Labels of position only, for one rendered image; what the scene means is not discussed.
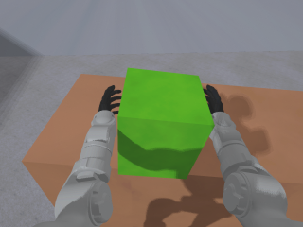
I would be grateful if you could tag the robot right forearm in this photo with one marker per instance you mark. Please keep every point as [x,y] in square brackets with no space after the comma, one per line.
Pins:
[231,150]

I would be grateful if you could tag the pedestal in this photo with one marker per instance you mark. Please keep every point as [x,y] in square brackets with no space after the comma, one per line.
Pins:
[270,122]

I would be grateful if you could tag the robot right hand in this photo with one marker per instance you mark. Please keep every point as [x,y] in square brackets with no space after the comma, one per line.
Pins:
[213,99]

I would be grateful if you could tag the robot left forearm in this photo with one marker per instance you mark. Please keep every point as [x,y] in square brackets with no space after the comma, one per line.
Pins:
[96,152]

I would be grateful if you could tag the robot right upper arm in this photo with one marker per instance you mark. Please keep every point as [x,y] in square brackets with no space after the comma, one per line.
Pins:
[256,200]

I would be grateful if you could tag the robot left upper arm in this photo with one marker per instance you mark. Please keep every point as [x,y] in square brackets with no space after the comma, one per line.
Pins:
[82,204]

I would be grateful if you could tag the robot left hand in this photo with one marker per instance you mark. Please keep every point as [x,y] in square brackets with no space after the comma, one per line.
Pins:
[105,103]

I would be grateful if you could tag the carton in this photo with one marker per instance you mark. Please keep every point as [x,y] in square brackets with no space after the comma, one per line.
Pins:
[163,123]

